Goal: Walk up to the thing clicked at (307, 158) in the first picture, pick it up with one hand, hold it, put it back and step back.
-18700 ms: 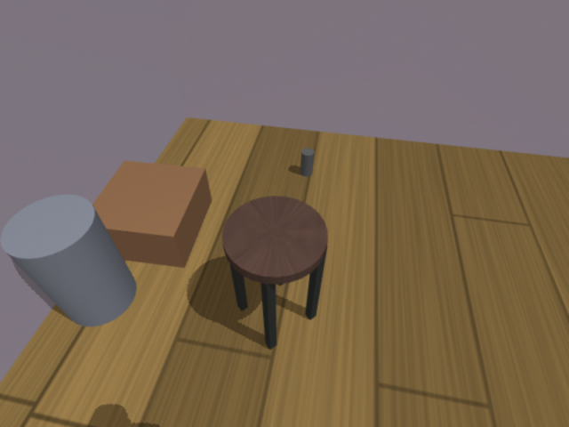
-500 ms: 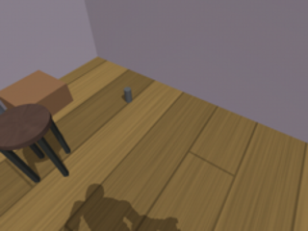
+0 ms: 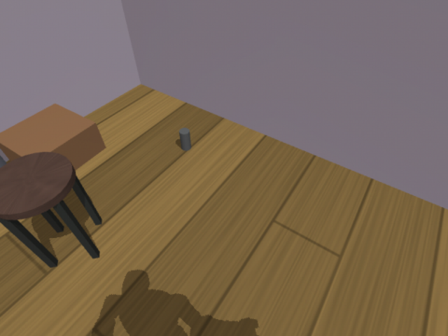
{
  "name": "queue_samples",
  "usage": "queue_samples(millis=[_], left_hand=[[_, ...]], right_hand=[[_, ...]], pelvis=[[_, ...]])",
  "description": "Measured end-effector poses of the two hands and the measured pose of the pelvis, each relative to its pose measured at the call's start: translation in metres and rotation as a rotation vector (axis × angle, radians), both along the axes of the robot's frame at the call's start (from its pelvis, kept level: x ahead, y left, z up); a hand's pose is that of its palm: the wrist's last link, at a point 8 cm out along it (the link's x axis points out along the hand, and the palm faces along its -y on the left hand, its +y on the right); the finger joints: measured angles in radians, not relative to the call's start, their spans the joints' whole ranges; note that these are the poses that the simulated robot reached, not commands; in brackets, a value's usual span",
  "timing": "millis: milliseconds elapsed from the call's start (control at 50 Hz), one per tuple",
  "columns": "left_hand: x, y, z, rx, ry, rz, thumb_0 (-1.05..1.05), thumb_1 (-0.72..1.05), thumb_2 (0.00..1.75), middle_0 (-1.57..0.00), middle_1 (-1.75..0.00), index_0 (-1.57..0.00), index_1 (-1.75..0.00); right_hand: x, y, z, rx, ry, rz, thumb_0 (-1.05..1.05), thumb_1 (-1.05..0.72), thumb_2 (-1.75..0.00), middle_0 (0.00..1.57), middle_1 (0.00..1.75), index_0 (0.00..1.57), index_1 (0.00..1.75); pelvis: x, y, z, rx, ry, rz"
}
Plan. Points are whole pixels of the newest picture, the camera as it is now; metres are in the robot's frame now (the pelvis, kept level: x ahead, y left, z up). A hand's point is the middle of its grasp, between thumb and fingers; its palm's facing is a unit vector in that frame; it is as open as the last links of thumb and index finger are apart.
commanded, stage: stand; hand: left
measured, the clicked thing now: (185, 139) +1.44 +0.25 -0.71
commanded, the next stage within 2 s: walk up in 0.16 s
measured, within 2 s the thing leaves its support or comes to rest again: neither
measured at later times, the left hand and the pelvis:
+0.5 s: hand out of the picture +0.06 +0.36 -0.18, palm faces +0.06 -0.92 -0.38, open 7.4 cm; pelvis +0.06 +0.06 -0.03, yaw +3 degrees
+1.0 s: hand (105, 241) +0.38 +0.30 -0.14, palm faces +0.02 -0.92 -0.39, open 7.4 cm; pelvis +0.28 +0.03 -0.02, yaw +2 degrees
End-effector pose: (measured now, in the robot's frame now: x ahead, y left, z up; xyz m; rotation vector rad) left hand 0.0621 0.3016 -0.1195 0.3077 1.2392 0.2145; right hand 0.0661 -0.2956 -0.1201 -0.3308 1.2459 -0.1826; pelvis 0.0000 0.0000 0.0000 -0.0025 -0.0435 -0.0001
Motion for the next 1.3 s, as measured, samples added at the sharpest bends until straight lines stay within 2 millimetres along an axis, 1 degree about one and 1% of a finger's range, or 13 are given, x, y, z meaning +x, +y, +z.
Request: queue_samples(millis=[180, 260, 380, 460, 500, 560, 680, 780, 920, 980, 1060, 1140, 1300], left_hand=[[-0.004, 0.002, 0.000, -0.005, -0.002, 0.005, 0.01, 0.91, 0.89, -0.21, -0.30, -0.21, -0.30], [-0.007, 0.013, 0.004, -0.014, -0.063, 0.035, 0.01, 0.90, 0.89, -0.21, -0.30, -0.21, -0.30], [-0.027, 0.053, 0.004, 0.015, -0.035, 0.092, 0.01, 0.90, 0.89, -0.21, -0.30, -0.21, -0.30], [-0.023, 0.089, -0.012, 0.027, 0.023, 0.103, 0.01, 0.90, 0.89, -0.21, -0.30, -0.21, -0.30], [-0.010, 0.102, -0.021, 0.036, 0.048, 0.092, 0.01, 0.90, 0.89, -0.21, -0.30, -0.21, -0.30], [0.023, 0.105, -0.020, 0.020, 0.031, 0.069, 0.01, 0.91, 0.89, -0.20, -0.30, -0.20, -0.30], [0.094, 0.097, -0.006, -0.026, -0.034, 0.006, 0.01, 0.91, 0.89, -0.20, -0.30, -0.20, -0.30], [0.157, 0.086, 0.006, -0.025, -0.045, -0.041, 0.01, 0.91, 0.89, -0.20, -0.30, -0.21, -0.30], [0.269, 0.062, 0.010, 0.044, -0.130, -0.075, 0.01, 0.91, 0.89, -0.21, -0.30, -0.21, -0.30], [0.303, 0.049, 0.017, 0.051, -0.200, -0.065, 0.01, 0.91, 0.89, -0.21, -0.30, -0.21, -0.30], [0.325, 0.039, 0.027, 0.043, -0.207, -0.039, 0.01, 0.91, 0.89, -0.21, -0.30, -0.21, -0.30], [0.337, 0.040, 0.025, 0.034, -0.162, -0.022, 0.01, 0.90, 0.89, -0.21, -0.30, -0.21, -0.30], [0.372, 0.068, -0.008, 0.000, -0.064, 0.022, 0.01, 0.90, 0.89, -0.21, -0.30, -0.21, -0.30]], right_hand=[[-0.003, 0.000, 0.000, 0.005, -0.001, -0.001, 0.01, -0.90, -0.90, 0.21, 0.30, 0.20, 0.30], [0.003, -0.004, 0.004, 0.002, -0.001, 0.026, 0.01, -0.90, -0.90, 0.21, 0.30, 0.20, 0.30], [0.047, 0.000, 0.018, -0.035, -0.029, 0.085, 0.01, -0.90, -0.90, 0.21, 0.30, 0.20, 0.30], [0.082, 0.012, 0.023, -0.082, -0.108, 0.096, 0.01, -0.90, -0.90, 0.21, 0.30, 0.20, 0.30], [0.090, 0.017, 0.021, -0.110, -0.149, 0.081, 0.01, -0.90, -0.90, 0.21, 0.30, 0.20, 0.30], [0.091, 0.027, 0.025, -0.103, -0.143, 0.044, 0.01, -0.90, -0.90, 0.21, 0.30, 0.20, 0.30], [0.102, 0.043, 0.026, -0.060, -0.099, 0.016, 0.01, -0.90, -0.90, 0.21, 0.30, 0.21, 0.30], [0.128, 0.042, 0.014, -0.020, -0.063, -0.003, 0.01, -0.90, -0.90, 0.21, 0.30, 0.21, 0.30], [0.195, 0.014, -0.022, 0.004, -0.019, -0.016, 0.01, -0.90, -0.90, 0.21, 0.30, 0.21, 0.30], [0.236, 0.008, -0.025, 0.012, -0.009, 0.003, 0.01, -0.90, -0.90, 0.21, 0.30, 0.21, 0.30], [0.300, 0.007, -0.012, 0.024, -0.064, 0.047, 0.01, -0.90, -0.90, 0.21, 0.30, 0.20, 0.30], [0.360, 0.008, 0.003, 0.019, -0.115, 0.091, 0.01, -0.90, -0.90, 0.21, 0.30, 0.20, 0.30], [0.474, 0.025, 0.017, -0.039, -0.166, 0.156, 0.01, -0.90, -0.90, 0.20, 0.30, 0.20, 0.30]], pelvis=[[-0.002, 0.001, 0.000, -0.001, 0.000, 0.004], [0.004, 0.003, -0.003, -0.004, 0.012, 0.035], [0.025, 0.026, -0.005, -0.015, 0.006, 0.066], [0.050, 0.050, -0.019, -0.015, -0.001, 0.070], [0.060, 0.060, -0.027, -0.001, -0.008, 0.061], [0.079, 0.065, -0.022, 0.014, -0.015, 0.054], [0.122, 0.069, -0.008, 0.026, -0.021, 0.032], [0.167, 0.064, -0.007, 0.029, -0.013, 0.023], [0.246, 0.036, -0.028, 0.014, -0.004, 0.024], [0.272, 0.028, -0.026, 0.012, -0.009, 0.030], [0.308, 0.025, -0.014, 0.006, -0.007, 0.036], [0.344, 0.025, -0.008, -0.005, 0.002, 0.039], [0.428, 0.046, -0.022, -0.028, 0.004, 0.049]])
